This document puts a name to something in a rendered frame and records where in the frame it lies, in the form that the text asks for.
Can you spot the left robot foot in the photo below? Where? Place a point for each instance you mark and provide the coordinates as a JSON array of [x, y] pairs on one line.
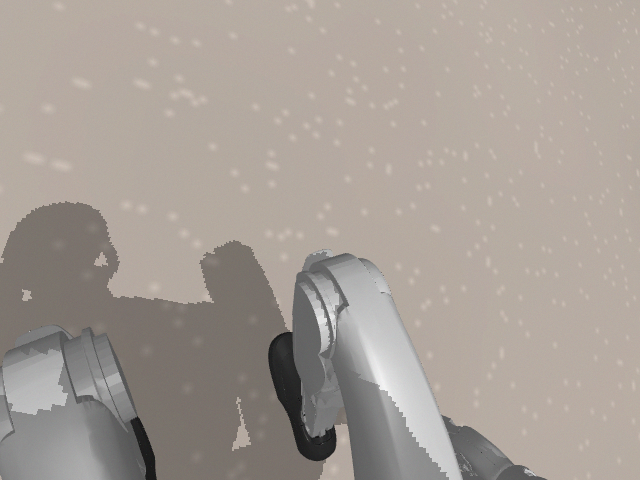
[[145, 448]]

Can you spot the right robot hand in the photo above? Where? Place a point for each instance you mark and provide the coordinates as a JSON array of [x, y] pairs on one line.
[[477, 457]]

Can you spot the right robot foot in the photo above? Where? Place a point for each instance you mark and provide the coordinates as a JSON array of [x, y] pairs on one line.
[[287, 384]]

